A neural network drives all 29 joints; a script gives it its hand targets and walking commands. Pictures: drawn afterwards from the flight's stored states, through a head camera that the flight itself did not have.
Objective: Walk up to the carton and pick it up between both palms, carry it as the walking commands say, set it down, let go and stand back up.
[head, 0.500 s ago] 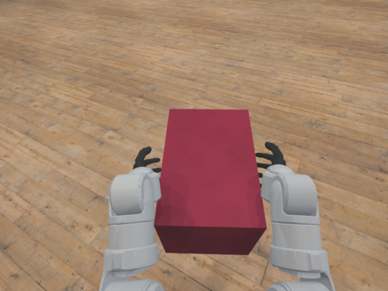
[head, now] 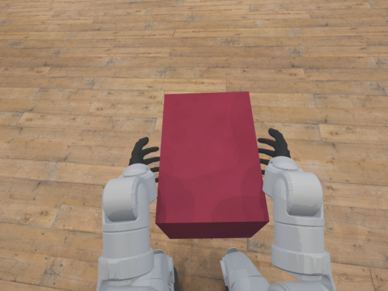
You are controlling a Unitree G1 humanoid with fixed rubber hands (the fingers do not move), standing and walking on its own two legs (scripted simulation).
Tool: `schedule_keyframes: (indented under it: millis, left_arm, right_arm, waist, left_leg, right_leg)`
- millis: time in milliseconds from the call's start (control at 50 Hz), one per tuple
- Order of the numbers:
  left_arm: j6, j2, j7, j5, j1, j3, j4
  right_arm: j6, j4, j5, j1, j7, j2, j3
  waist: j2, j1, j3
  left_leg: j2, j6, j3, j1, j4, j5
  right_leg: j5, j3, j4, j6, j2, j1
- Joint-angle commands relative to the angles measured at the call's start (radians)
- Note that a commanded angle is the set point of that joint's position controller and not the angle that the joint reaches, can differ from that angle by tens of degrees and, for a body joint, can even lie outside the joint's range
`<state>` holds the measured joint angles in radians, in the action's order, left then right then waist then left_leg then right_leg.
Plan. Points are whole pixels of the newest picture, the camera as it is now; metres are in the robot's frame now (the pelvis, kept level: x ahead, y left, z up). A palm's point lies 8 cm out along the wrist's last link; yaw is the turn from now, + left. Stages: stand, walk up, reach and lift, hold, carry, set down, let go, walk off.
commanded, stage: carry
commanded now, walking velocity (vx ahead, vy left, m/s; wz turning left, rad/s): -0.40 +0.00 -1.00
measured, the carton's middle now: (208, 167) +0.36 -0.01 -0.01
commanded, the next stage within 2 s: none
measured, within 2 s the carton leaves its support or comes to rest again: neither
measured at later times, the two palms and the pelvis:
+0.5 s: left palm (201, 272) +0.15 +0.00 +0.10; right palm out of the picture +0.07 -0.25 +0.09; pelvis -0.18 -0.01 +0.00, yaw -24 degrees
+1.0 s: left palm out of the picture -0.04 -0.06 +0.09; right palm out of the picture -0.21 -0.25 +0.10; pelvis -0.34 +0.06 +0.02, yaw -47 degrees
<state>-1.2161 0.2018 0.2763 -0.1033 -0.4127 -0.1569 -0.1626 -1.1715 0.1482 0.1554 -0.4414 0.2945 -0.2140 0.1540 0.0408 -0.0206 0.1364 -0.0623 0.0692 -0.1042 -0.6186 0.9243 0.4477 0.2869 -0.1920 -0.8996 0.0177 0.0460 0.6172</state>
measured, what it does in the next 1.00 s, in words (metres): walks backwards, turning right: left foot, then right foot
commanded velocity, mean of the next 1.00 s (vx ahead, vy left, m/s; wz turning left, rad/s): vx -0.40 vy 0.00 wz -1.00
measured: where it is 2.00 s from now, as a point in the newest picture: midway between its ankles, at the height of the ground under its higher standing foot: outside the picture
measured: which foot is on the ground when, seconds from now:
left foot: up 0.00-0.22, down 0.24-0.50, up 0.52-0.84, down 0.86-1.00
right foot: down 0.00-0.28, up 0.30-0.46, down 0.48-0.86, up 0.88-1.00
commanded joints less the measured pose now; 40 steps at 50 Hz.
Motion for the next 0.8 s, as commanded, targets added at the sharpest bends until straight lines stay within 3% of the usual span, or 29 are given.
schedule_keyframes:
  millis: [0,40,120,160,180,200,220,240,260,280,300,340,360,380,400,420,460,480,500,540,560,580,620,660,680,700,740,760,780]
  left_arm:
    - [0.111,1.018,-0.27,0.377,-0.557,0.545,-0.346]
    - [0.134,1.02,-0.269,0.393,-0.548,0.566,-0.405]
    - [0.15,0.986,-0.245,0.387,-0.388,0.588,-0.446]
    - [0.141,0.983,-0.242,0.391,-0.342,0.613,-0.418]
    - [0.135,0.975,-0.24,0.404,-0.33,0.637,-0.427]
    - [0.118,0.978,-0.237,0.389,-0.288,0.635,-0.399]
    - [0.119,0.948,-0.239,0.398,-0.349,0.656,-0.467]
    - [0.102,0.937,-0.241,0.388,-0.335,0.664,-0.424]
    - [0.098,0.933,-0.246,0.384,-0.296,0.69,-0.386]
    - [0.101,0.951,-0.249,0.414,-0.455,0.747,-0.467]
    - [0.113,0.922,-0.254,0.413,-0.456,0.711,-0.508]
    - [0.094,0.94,-0.247,0.411,-0.481,0.679,-0.439]
    - [0.09,0.962,-0.249,0.434,-0.551,0.661,-0.415]
    - [0.089,0.967,-0.253,0.441,-0.52,0.676,-0.409]
    - [0.089,0.988,-0.26,0.45,-0.507,0.666,-0.402]
    - [0.076,0.983,-0.268,0.442,-0.464,0.631,-0.323]
    - [0.069,0.945,-0.267,0.429,-0.404,0.613,-0.265]
    - [0.061,0.938,-0.266,0.429,-0.383,0.629,-0.265]
    - [0.068,0.954,-0.262,0.433,-0.363,0.639,-0.291]
    - [0.06,0.896,-0.255,0.365,-0.367,0.563,-0.276]
    - [0.069,0.897,-0.25,0.346,-0.368,0.555,-0.297]
    - [0.081,0.887,-0.252,0.354,-0.454,0.562,-0.351]
    - [0.105,0.917,-0.257,0.373,-0.582,0.586,-0.409]
    - [0.113,0.908,-0.253,0.384,-0.629,0.585,-0.442]
    - [0.111,0.917,-0.257,0.363,-0.579,0.554,-0.394]
    - [0.111,0.948,-0.25,0.362,-0.539,0.563,-0.39]
    - [0.14,0.951,-0.248,0.41,-0.586,0.609,-0.518]
    - [0.14,0.944,-0.239,0.41,-0.547,0.608,-0.496]
    - [0.146,0.974,-0.23,0.428,-0.518,0.628,-0.515]
  right_arm:
    - [0.069,0.205,-0.495,-0.471,-0.252,-1.213,-0.688]
    - [0.09,0.298,-0.525,-0.473,-0.245,-1.203,-0.707]
    - [0.103,0.327,-0.506,-0.305,-0.234,-1.168,-0.709]
    - [0.098,0.328,-0.474,-0.25,-0.231,-1.125,-0.676]
    - [0.097,0.335,-0.465,-0.197,-0.23,-1.095,-0.671]
    - [0.09,0.316,-0.464,-0.18,-0.239,-1.089,-0.665]
    - [0.09,0.31,-0.452,-0.151,-0.245,-1.068,-0.653]
    - [0.081,0.243,-0.416,-0.084,-0.249,-1.068,-0.623]
    - [0.078,0.196,-0.387,-0.09,-0.251,-1.054,-0.585]
    - [0.081,0.201,-0.378,-0.112,-0.259,-1.058,-0.578]
    - [0.082,0.235,-0.398,-0.193,-0.259,-1.055,-0.612]
    - [0.069,0.265,-0.408,-0.264,-0.261,-1.031,-0.611]
    - [0.065,0.287,-0.416,-0.338,-0.259,-1.025,-0.593]
    - [0.062,0.264,-0.411,-0.276,-0.255,-1.033,-0.594]
    - [0.067,0.282,-0.413,-0.298,-0.246,-1.047,-0.598]
    - [0.065,0.283,-0.4,-0.326,-0.23,-1.024,-0.597]
    - [0.046,0.22,-0.378,-0.283,-0.224,-1.047,-0.607]
    - [0.038,0.162,-0.356,-0.195,-0.226,-1.001,-0.57]
    - [0.039,0.17,-0.375,-0.196,-0.225,-1.026,-0.591]
    - [0.018,0.089,-0.378,-0.199,-0.245,-1.04,-0.585]
    - [0.023,0.108,-0.401,-0.239,-0.255,-1.058,-0.606]
    - [0.025,0.055,-0.418,-0.26,-0.261,-1.114,-0.615]
    - [0.051,0.118,-0.449,-0.354,-0.265,-1.131,-0.622]
    - [0.052,0.1,-0.444,-0.322,-0.257,-1.15,-0.611]
    - [0.059,0.118,-0.444,-0.354,-0.253,-1.156,-0.618]
    - [0.067,0.162,-0.459,-0.348,-0.251,-1.163,-0.629]
    - [0.085,0.229,-0.471,-0.32,-0.248,-1.166,-0.645]
    - [0.083,0.235,-0.465,-0.295,-0.244,-1.142,-0.644]
    - [0.095,0.322,-0.486,-0.313,-0.242,-1.131,-0.655]
  waist:
    - [0.267,0.031,-0.74]
    - [0.233,0.024,-0.845]
    - [0.273,0.031,-0.887]
    - [0.205,0.035,-0.893]
    - [0.087,0.027,-0.9]
    - [-0.218,0.025,-0.931]
    - [-0.451,0.017,-0.932]
    - [-0.375,0.025,-0.877]
    - [-0.477,0.055,-0.878]
    - [-0.419,0.072,-0.794]
    - [-0.31,0.096,-0.797]
    - [-0.104,0.093,-0.643]
    - [-0.046,0.065,-0.595]
    - [-0.097,0.06,-0.614]
    - [-0.048,0.064,-0.631]
    - [0.024,0.064,-0.609]
    - [0.391,0.032,-0.626]
    - [0.343,0.029,-0.588]
    - [0.321,0.034,-0.592]
    - [0.221,0.04,-0.53]
    - [0.226,0.043,-0.536]
    - [0.257,0.038,-0.569]
    - [0.223,0.032,-0.567]
    - [0.217,0.029,-0.607]
    - [0.266,0.027,-0.649]
    - [0.232,0.028,-0.642]
    - [0.242,0.025,-0.711]
    - [0.287,0.024,-0.73]
    - [0.225,0.018,-0.783]
  left_leg:
    - [0.132,0.023,0.104,-0.007,0.221,0.009]
    - [0.143,0.026,0.093,0.073,0.1,0.042]
    - [0.172,0.006,0.024,0.361,-0.316,0.016]
    - [0.11,-0.037,-0.007,0.584,-0.479,-0.096]
    - [0.016,-0.098,-0.001,0.693,-0.551,-0.248]
    - [-0.216,-0.226,0.193,0.813,-0.477,-0.716]
    - [-0.492,-0.368,0.344,0.825,-0.43,-1.123]
    - [-0.56,-0.368,0.229,0.808,-0.352,-1.339]
    - [-0.585,-0.35,0.171,0.715,-0.263,-1.338]
    - [-0.457,-0.281,0.041,0.639,-0.223,-1.143]
    - [-0.391,-0.182,-0.03,0.526,-0.228,-0.906]
    - [-0.253,-0.105,-0.095,0.353,-0.242,-0.558]
    - [-0.231,-0.117,-0.093,0.469,-0.23,-0.523]
    - [-0.258,-0.126,-0.07,0.537,-0.184,-0.642]
    - [-0.276,-0.122,-0.065,0.507,-0.115,-0.702]
    - [-0.259,-0.073,-0.075,0.414,0.012,-0.613]
    - [-0.024,0.038,-0.039,0.027,0.193,0.244]
    - [0.033,0.056,0.032,-0.038,0.206,0.243]
    - [0.034,0.056,0.066,-0.07,0.199,0.233]
    - [0.104,0.034,0.081,0.065,0.183,0.229]
    - [0.137,0.03,0.079,0.113,0.151,0.201]
    - [0.107,0.018,0.129,0.104,0.15,0.139]
    - [0.123,0.001,0.14,0.108,0.075,0.092]
    - [0.142,-0.012,0.127,0.197,-0.039,0.049]
    - [0.156,-0.018,0.107,0.256,-0.081,0.017]
    - [0.163,-0.022,0.085,0.286,-0.144,0.005]
    - [0.159,-0.045,0.03,0.464,-0.362,-0.059]
    - [0.133,-0.042,0.024,0.578,-0.459,-0.114]
    - [0.014,-0.066,0.042,0.749,-0.556,-0.296]
  right_leg:
    - [-0.862,-0.311,0.49,-0.184,-0.133,-0.618]
    - [-1.098,-0.251,0.427,-0.219,-0.114,-0.775]
    - [-1.277,-0.237,0.468,-0.238,-0.076,-0.737]
    - [-0.983,-0.18,0.477,-0.267,-0.018,-0.563]
    - [-0.766,-0.104,0.365,-0.267,0.022,-0.468]
    - [-0.061,-0.032,0.116,-0.218,0.105,-0.281]
    - [0.338,0.02,-0.331,-0.189,0.126,-0.103]
    - [0.326,0.033,-0.499,-0.151,0.008,-0.001]
    - [0.309,-0.013,-0.544,-0.132,-0.123,-0.047]
    - [0.161,0.065,-0.423,-0.108,-0.139,-0.034]
    - [0.115,0.028,-0.389,-0.087,-0.131,-0.142]
    - [0.076,0.008,-0.144,-0.034,-0.1,-0.227]
    - [0.039,0.078,-0.014,-0.048,-0.033,-0.144]
    - [0.068,0.085,0.072,-0.047,-0.021,-0.161]
    - [0.058,0.115,0.194,-0.044,0.001,-0.255]
    - [-0.407,0.017,0.308,-0.032,-0.057,-0.349]
    - [-1.898,-0.376,0.204,0.092,-0.271,-0.704]
    - [-1.824,-0.397,0.255,0.115,-0.249,-0.671]
    - [-1.809,-0.415,0.25,0.089,-0.219,-0.678]
    - [-1.439,-0.491,0.381,0.025,-0.184,-0.462]
    - [-1.285,-0.512,0.413,0.028,-0.182,-0.393]
    - [-1.148,-0.484,0.409,0.034,-0.184,-0.432]
    - [-0.985,-0.473,0.427,0.023,-0.159,-0.425]
    - [-0.832,-0.443,0.489,-0.017,-0.141,-0.446]
    - [-0.816,-0.398,0.503,-0.055,-0.106,-0.462]
    - [-0.775,-0.39,0.538,-0.093,-0.093,-0.45]
    - [-0.825,-0.325,0.541,-0.156,-0.048,-0.451]
    - [-0.811,-0.32,0.524,-0.162,-0.037,-0.389]
    - [-0.642,-0.221,0.408,-0.186,0.02,-0.311]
